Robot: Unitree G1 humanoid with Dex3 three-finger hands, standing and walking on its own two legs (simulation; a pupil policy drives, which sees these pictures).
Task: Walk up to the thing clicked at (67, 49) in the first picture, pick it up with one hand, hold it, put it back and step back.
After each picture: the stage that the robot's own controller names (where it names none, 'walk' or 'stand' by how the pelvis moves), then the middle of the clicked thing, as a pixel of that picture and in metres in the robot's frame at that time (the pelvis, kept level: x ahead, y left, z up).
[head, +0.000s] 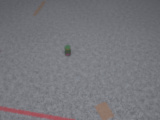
stand; (67, 50) +1.32 +0.17 -0.72
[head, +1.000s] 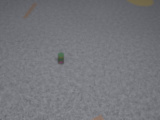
walk; (61, 58) +1.19 +0.14 -0.72
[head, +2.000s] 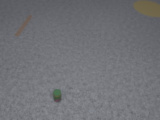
walk; (57, 95) +0.72 +0.18 -0.71
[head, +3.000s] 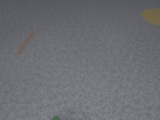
walk; out of the picture +0.53 +0.20 -0.70
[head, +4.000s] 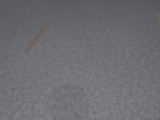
stand; out of the picture +0.47 +0.16 -0.71
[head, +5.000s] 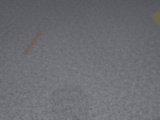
stand; out of the picture +0.46 +0.16 -0.72
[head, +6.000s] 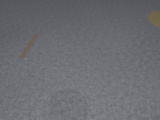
stand; out of the picture +0.46 +0.18 -0.72
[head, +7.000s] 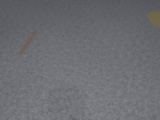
stand; out of the picture +0.46 +0.18 -0.73
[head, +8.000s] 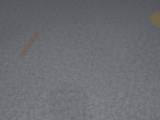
stand; out of the picture +0.45 +0.18 -0.73
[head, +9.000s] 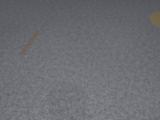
go down; out of the picture +0.45 +0.18 -0.73
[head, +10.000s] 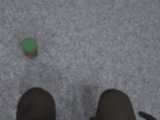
go down; (30, 48) +0.53 +0.21 -0.35
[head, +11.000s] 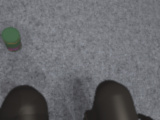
close in; (12, 40) +0.53 +0.23 -0.29
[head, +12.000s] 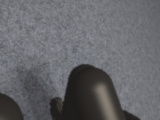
close in; out of the picture +0.51 +0.28 -0.23
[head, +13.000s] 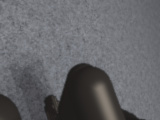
close; out of the picture +0.50 +0.30 -0.23
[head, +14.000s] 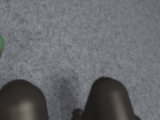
lift; out of the picture +0.42 +0.26 -0.15
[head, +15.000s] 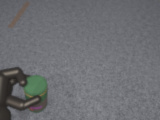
lift; (36, 94) +0.32 +0.16 +0.01
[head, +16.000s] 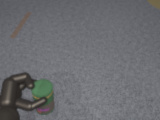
hold; (43, 97) +0.33 +0.14 -0.02
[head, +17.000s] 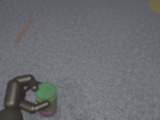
crouch; (47, 100) +0.32 +0.13 -0.02
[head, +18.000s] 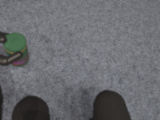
crouch; (17, 51) +0.46 +0.19 -0.11
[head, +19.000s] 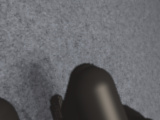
lower; out of the picture +0.46 +0.28 -0.24
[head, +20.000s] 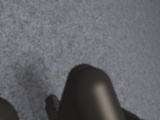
lower; out of the picture +0.46 +0.28 -0.24
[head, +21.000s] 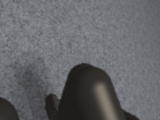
lower; out of the picture +0.46 +0.28 -0.24
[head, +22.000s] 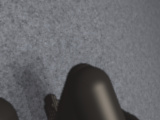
lower; out of the picture +0.46 +0.28 -0.24
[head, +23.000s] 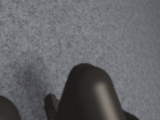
loosen; out of the picture +0.47 +0.27 -0.24
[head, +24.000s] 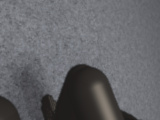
withdraw; out of the picture +0.45 +0.27 -0.25
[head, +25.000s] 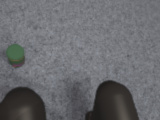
stand; (16, 56) +0.47 +0.22 -0.28
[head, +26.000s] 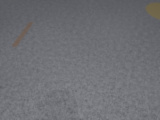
stand; out of the picture +0.42 +0.15 -0.64
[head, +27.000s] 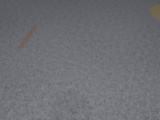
stand; out of the picture +0.43 +0.16 -0.66
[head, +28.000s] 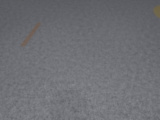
stand; out of the picture +0.43 +0.16 -0.67
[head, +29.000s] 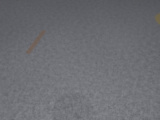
walk; out of the picture +0.43 +0.15 -0.72
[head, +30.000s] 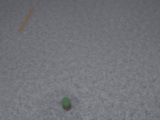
walk; (66, 104) +0.54 +0.15 -0.70
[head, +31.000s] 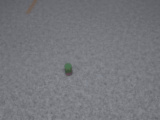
walk; (68, 69) +0.86 +0.15 -0.70
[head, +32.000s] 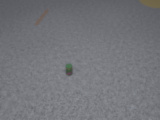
stand; (69, 69) +1.07 +0.16 -0.70
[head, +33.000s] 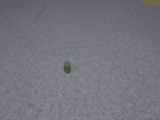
stand; (67, 67) +1.08 +0.16 -0.72
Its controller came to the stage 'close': yes
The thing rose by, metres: 0.70
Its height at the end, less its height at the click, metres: +0.00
